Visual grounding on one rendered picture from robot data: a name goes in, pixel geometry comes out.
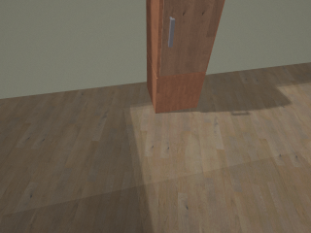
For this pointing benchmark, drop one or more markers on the cupboard door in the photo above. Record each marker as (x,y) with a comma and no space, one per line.
(194,31)

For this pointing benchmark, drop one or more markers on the handle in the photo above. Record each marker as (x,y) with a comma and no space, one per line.
(171,32)

